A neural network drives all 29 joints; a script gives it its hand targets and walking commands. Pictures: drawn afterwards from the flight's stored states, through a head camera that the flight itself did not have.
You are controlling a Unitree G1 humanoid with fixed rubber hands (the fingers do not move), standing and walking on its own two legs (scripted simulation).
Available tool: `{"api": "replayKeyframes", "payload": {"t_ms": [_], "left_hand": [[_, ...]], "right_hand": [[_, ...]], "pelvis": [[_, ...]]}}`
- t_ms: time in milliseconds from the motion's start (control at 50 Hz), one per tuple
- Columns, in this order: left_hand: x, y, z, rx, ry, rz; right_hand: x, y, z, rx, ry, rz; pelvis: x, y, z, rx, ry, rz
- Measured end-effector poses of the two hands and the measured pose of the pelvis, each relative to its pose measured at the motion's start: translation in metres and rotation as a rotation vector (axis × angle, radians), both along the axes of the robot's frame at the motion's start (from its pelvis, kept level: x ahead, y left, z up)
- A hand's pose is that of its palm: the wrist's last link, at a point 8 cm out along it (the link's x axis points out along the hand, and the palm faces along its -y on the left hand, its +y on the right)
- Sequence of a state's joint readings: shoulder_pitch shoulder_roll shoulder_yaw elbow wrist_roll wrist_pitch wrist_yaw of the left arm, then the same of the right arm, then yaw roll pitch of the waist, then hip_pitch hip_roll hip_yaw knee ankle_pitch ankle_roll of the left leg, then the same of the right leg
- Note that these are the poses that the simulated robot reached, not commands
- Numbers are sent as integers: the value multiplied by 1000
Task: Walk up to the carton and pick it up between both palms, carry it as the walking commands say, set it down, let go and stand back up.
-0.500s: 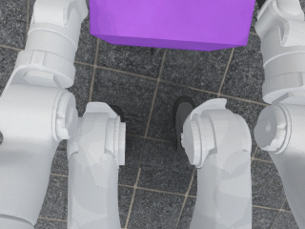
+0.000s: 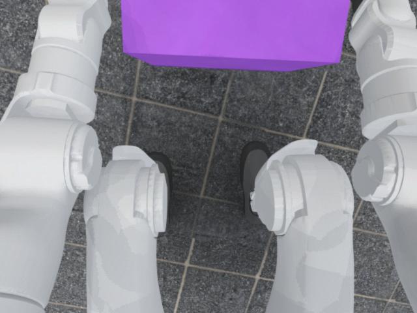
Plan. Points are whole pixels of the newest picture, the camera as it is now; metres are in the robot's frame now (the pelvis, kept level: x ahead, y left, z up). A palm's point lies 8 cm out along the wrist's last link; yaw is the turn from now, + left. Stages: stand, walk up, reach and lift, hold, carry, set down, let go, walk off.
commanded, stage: set down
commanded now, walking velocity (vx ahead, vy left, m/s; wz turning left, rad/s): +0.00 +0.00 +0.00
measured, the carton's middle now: out of the picture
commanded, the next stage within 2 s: none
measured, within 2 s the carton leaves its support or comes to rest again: neither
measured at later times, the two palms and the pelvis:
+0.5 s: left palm out of the picture +0.57 +0.14 -0.15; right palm out of the picture +0.52 -0.24 -0.15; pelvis +0.02 +0.00 +0.00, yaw +2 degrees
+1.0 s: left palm out of the picture +0.55 +0.14 -0.19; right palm (363, 12) +0.51 -0.25 -0.18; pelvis +0.01 +0.01 +0.01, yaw +0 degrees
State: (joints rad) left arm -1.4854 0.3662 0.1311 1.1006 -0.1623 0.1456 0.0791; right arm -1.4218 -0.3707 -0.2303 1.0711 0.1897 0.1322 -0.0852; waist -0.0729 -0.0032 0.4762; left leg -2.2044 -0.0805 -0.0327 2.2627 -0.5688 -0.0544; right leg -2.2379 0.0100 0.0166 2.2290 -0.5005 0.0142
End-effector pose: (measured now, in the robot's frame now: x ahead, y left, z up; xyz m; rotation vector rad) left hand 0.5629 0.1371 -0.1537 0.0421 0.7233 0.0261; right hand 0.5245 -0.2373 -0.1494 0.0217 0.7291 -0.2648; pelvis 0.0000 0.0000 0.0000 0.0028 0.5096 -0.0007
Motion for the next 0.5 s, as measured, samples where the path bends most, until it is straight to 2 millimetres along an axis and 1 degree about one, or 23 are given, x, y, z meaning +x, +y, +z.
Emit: {"api": "replayKeyframes", "payload": {"t_ms": [120,220,320,500], "left_hand": [[3,0,2,23,27,-35],[5,1,1,26,37,-38],[3,0,0,19,26,-11],[2,-2,1,46,18,0]], "right_hand": [[-2,1,0,18,16,-13],[-1,0,-1,33,20,-7],[-1,-1,-1,41,18,-6],[-1,-3,-2,44,11,20]], "pelvis": [[10,11,1,-14,75,11],[17,14,3,-10,124,18],[19,11,3,1,138,20],[15,-1,3,15,132,17]]}}
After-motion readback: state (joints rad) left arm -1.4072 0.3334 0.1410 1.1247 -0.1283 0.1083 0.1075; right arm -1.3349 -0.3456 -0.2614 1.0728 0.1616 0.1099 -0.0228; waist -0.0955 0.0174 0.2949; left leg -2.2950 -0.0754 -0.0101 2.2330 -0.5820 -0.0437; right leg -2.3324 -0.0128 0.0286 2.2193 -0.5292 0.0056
